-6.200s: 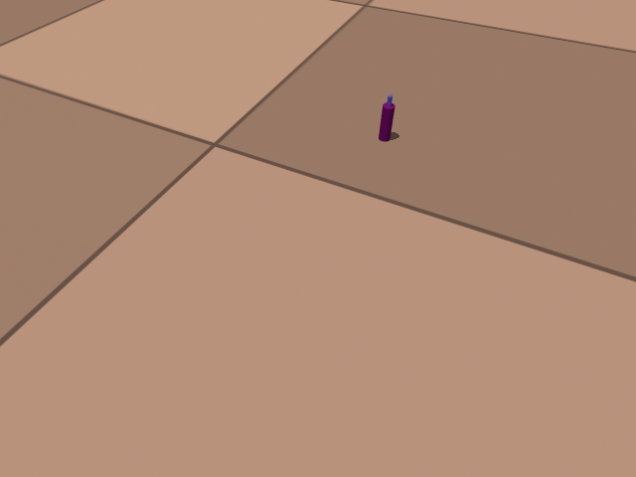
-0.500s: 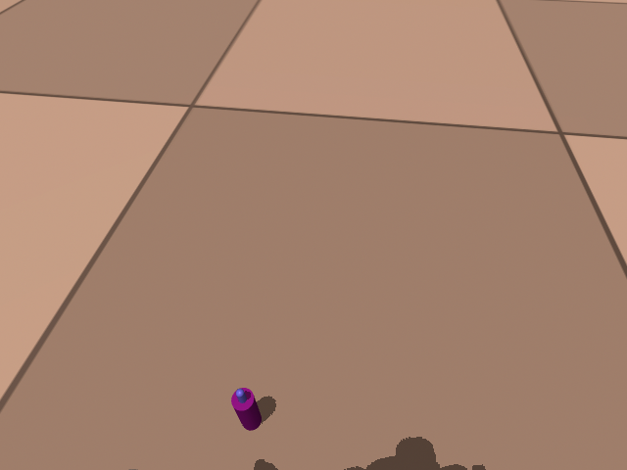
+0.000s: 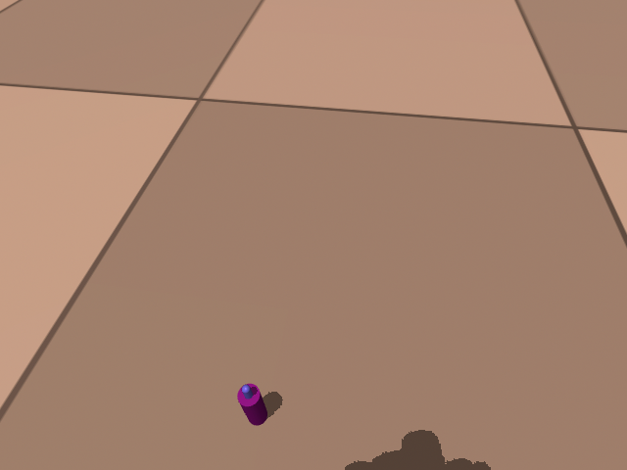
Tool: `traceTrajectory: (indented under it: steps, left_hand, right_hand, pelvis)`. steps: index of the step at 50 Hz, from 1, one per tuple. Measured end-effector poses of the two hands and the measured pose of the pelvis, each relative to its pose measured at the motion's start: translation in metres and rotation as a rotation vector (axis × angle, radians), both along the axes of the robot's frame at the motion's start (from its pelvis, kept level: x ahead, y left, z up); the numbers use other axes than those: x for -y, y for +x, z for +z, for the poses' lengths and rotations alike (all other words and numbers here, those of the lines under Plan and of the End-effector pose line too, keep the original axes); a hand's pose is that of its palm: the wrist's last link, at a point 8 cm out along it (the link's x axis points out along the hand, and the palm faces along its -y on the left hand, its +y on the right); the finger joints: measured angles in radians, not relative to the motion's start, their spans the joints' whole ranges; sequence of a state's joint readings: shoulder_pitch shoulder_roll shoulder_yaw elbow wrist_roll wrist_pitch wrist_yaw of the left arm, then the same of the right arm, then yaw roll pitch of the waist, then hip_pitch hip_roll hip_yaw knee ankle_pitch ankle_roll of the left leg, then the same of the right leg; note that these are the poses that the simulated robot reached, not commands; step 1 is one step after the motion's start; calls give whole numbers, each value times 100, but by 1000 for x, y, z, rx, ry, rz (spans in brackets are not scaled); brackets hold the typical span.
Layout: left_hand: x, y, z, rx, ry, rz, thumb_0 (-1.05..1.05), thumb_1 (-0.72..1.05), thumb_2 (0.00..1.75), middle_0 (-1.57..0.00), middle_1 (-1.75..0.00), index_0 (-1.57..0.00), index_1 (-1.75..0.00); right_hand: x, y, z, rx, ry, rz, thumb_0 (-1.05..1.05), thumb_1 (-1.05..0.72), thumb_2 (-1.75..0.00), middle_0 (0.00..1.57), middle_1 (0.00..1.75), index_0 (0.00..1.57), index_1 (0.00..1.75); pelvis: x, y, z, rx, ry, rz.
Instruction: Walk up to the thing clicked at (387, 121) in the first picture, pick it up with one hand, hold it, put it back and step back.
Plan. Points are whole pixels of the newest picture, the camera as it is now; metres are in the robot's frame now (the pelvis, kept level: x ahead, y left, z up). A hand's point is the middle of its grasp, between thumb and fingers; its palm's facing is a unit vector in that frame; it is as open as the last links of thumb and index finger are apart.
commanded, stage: walk up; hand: left
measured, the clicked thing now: (252, 402) +0.40 +0.20 -0.66
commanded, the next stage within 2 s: stand in 0.32 s
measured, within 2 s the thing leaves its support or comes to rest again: neither
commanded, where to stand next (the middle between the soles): +0.06 -0.01 m, yaw -1 degrees
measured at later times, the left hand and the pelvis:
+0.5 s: hand out of the picture +0.08 +0.25 -0.16, palm faces -0.02 -0.94 -0.34, open 7.4 cm; pelvis +0.01 +0.00 +0.00, yaw +0 degrees
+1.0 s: hand out of the picture +0.10 +0.25 -0.16, palm faces -0.03 -0.94 -0.34, open 7.4 cm; pelvis +0.02 -0.01 +0.00, yaw +0 degrees
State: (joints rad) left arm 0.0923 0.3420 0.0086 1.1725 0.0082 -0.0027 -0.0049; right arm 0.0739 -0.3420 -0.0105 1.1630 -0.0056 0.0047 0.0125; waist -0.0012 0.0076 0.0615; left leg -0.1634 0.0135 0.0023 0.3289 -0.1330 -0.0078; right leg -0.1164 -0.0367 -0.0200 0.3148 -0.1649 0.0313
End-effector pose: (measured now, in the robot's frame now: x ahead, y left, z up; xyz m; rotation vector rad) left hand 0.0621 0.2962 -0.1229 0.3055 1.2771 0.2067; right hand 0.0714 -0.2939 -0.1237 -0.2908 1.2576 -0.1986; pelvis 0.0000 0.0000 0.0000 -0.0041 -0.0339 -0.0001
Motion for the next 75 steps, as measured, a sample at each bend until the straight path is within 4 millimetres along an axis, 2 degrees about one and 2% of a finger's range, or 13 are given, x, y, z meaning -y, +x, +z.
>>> traceTrajectory:
  steps: [14,32,48,75]
  left_hand:
    - [1,8,0,23,-6,-1,1,90,90,-20,-30,-20,-30]
    - [3,17,2,22,2,-20,1,90,90,-20,-30,-20,-30]
    - [7,33,4,52,3,-32,1,90,90,-20,-30,-20,-30]
    - [6,22,3,28,5,-21,1,90,90,-20,-30,-20,-30]
  right_hand:
    - [0,14,4,30,-7,8,0,-91,-90,20,30,21,29]
    - [6,12,2,1,-15,6,0,-91,-90,20,30,21,29]
    - [10,24,5,24,-21,10,0,-91,-90,20,30,21,29]
    - [11,19,4,10,-21,14,0,-91,-90,20,30,21,29]
  pelvis:
    - [-1,4,0,1,0,1]
    - [2,16,0,-8,4,6]
    - [5,22,1,-4,2,5]
    - [7,22,1,0,3,4]
